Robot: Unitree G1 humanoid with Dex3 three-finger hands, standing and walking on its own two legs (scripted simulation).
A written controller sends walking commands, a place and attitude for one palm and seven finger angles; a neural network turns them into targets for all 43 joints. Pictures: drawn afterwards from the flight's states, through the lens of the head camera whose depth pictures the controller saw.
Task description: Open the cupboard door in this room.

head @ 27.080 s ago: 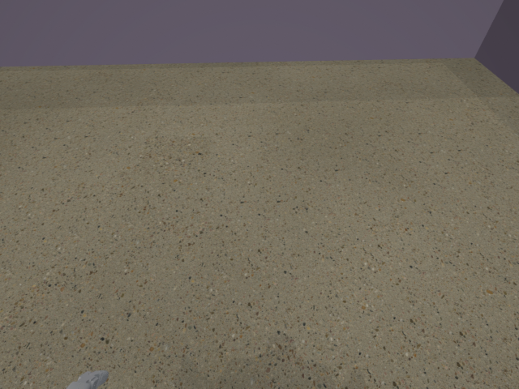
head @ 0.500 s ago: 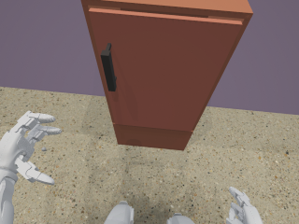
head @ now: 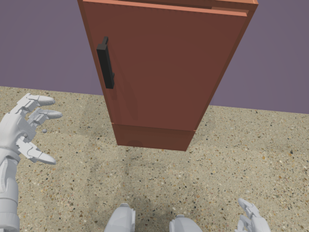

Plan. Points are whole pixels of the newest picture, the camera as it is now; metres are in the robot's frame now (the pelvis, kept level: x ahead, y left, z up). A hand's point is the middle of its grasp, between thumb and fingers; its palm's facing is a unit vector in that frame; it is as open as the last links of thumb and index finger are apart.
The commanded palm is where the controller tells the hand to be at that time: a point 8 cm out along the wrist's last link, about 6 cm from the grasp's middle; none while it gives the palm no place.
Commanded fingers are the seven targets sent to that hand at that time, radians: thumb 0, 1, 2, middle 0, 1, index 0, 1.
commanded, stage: move the hooked fingers beside the handle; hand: left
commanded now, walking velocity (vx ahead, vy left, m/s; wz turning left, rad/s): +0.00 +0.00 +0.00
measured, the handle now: (108, 63) +0.58 +0.17 +0.05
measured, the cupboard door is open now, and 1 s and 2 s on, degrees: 0 0 0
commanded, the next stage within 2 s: none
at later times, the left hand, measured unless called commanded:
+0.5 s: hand (59, 106) +0.41 +0.27 +0.06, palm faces -0.06 -1.00 -0.01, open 14.0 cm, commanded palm +0.40 +0.31 +0.06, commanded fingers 0.00 -0.50 0.30 -0.30 -1.20 -0.30 -1.20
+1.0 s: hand (74, 83) +0.49 +0.25 +0.06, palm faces -0.05 -1.00 -0.02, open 14.0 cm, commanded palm +0.48 +0.29 +0.05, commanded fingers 0.00 -0.50 0.30 -0.30 -1.20 -0.30 -1.20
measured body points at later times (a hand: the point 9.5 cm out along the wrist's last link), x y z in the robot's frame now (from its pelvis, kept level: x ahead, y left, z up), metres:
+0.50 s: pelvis +0.00 +0.02 +0.00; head +0.10 +0.05 +0.44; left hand +0.41 +0.32 +0.06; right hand +0.09 -0.25 -0.10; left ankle +0.05 +0.11 -0.65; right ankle -0.01 -0.11 -0.65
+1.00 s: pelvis +0.00 +0.01 -0.02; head +0.14 +0.04 +0.41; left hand +0.49 +0.30 +0.06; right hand +0.02 -0.26 -0.12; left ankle +0.05 +0.11 -0.65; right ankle -0.01 -0.11 -0.65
